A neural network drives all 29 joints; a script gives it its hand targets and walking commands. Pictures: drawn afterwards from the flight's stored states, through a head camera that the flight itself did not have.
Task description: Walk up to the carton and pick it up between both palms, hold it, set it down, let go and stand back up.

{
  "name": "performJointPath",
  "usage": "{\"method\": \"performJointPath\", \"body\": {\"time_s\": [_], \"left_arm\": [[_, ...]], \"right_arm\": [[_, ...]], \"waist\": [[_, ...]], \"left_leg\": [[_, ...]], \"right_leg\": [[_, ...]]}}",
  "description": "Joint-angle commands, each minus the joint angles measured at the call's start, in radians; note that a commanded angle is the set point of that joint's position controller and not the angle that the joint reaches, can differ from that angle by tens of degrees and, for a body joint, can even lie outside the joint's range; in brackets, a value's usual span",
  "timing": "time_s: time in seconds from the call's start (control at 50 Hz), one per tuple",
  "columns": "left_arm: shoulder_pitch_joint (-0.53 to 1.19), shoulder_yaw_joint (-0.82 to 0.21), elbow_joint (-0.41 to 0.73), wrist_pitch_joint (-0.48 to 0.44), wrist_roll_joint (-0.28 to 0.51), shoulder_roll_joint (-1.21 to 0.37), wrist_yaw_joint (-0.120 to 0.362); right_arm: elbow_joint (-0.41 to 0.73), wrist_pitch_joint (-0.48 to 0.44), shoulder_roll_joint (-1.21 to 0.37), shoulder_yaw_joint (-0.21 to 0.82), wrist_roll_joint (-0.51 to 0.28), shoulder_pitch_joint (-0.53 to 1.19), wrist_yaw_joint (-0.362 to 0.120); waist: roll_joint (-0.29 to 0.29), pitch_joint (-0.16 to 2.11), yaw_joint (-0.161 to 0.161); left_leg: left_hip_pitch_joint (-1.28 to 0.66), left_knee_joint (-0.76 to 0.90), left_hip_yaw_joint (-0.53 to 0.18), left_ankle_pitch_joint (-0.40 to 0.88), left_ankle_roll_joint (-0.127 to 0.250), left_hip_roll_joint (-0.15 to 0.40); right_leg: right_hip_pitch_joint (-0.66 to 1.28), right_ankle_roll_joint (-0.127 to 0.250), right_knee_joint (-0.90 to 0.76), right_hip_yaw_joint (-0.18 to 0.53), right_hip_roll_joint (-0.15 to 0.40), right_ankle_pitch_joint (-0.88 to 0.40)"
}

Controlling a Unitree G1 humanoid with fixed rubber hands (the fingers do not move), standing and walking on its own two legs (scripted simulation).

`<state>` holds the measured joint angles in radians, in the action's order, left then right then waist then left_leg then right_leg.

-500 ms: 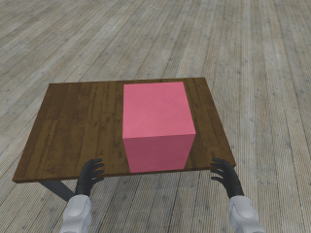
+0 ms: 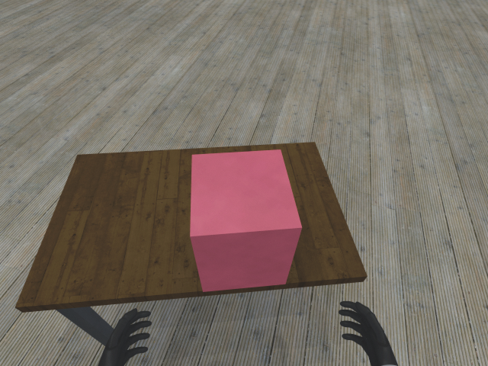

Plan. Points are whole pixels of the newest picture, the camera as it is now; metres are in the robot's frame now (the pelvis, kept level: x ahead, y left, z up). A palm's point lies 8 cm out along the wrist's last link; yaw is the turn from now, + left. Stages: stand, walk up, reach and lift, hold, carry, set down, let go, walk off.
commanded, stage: set down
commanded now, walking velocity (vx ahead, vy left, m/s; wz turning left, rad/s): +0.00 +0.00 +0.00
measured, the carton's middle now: (240, 222) +0.45 +0.02 -0.10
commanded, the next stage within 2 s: let go in 0.58 s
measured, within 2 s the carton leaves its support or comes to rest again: neither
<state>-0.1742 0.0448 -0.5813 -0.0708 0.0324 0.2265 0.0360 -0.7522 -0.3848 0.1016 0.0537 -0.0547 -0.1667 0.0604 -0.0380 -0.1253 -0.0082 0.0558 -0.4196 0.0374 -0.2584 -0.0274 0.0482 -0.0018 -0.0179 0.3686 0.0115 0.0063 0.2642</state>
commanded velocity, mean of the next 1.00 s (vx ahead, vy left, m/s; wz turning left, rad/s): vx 0.00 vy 0.00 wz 0.00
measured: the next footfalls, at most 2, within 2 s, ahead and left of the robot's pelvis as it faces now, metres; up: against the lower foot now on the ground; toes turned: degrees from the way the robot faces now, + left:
none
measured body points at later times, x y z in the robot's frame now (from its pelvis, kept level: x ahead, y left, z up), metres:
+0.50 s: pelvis -0.01 +0.00 +0.00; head +0.00 +0.02 +0.45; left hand +0.17 +0.23 -0.09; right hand +0.14 -0.23 -0.08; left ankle -0.01 +0.13 -0.74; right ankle -0.03 -0.13 -0.74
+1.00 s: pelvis -0.01 +0.00 +0.00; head +0.00 +0.01 +0.45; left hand +0.16 +0.23 -0.09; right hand +0.16 -0.23 -0.08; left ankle -0.01 +0.13 -0.74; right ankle -0.03 -0.13 -0.74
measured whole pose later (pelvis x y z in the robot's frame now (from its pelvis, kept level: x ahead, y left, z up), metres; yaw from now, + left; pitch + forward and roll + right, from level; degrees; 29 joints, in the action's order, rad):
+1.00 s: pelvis -0.01 +0.00 +0.00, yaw +0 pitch -4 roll +0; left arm -0.18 -0.02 -0.53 0.12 0.00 0.20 -0.02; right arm -0.73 -0.20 0.17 -0.08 0.04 -0.17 -0.02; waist -0.01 -0.08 0.02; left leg 0.08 -0.38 0.04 -0.22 -0.02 0.05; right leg -0.04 -0.02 0.34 0.02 0.01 0.23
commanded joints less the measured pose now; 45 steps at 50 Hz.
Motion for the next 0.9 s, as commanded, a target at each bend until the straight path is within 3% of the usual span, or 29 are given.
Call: {"method": "performJointPath", "body": {"time_s": [0.0,0.08,0.3,0.5,0.88], "left_arm": [[0.063,0.031,0.172,0.011,-0.015,0.103,-0.003],[0.075,0.031,0.197,0.044,-0.018,0.112,-0.009],[0.127,-0.001,0.206,0.109,-0.024,0.11,-0.042],[0.097,-0.013,0.227,0.147,-0.047,0.074,-0.064],[0.088,-0.027,0.214,0.149,-0.033,0.061,-0.061]], "right_arm": [[0.139,-0.005,0.105,-0.041,0.023,0.052,0.001],[0.176,0.026,0.116,-0.061,0.042,0.054,-0.003],[0.164,0.1,0.149,-0.11,0.062,0.076,-0.041],[0.181,0.13,0.174,-0.142,0.074,0.062,-0.069],[0.163,0.138,0.199,-0.169,0.089,0.077,-0.079]], "waist": [[0.076,0.133,-0.008],[0.044,0.12,-0.003],[0.032,0.134,-0.006],[0.067,0.174,0.003],[0.032,0.185,0.022]], "left_leg": [[-0.175,0.013,0.039,0.435,-0.029,-0.06],[-0.162,0.035,0.045,0.381,-0.02,-0.059],[-0.113,0.057,0.05,0.271,-0.005,-0.054],[-0.117,0.047,0.046,0.306,-0.013,-0.05],[-0.139,0.037,0.052,0.36,-0.02,-0.047]], "right_leg": [[-0.111,0.001,-0.097,-0.029,-0.042,-0.216],[-0.129,0.003,-0.114,-0.041,-0.037,-0.174],[-0.164,0.007,-0.118,-0.055,-0.026,-0.099],[-0.167,0.021,-0.107,-0.062,-0.034,-0.129],[-0.17,0.022,-0.103,-0.054,-0.038,-0.203]]}}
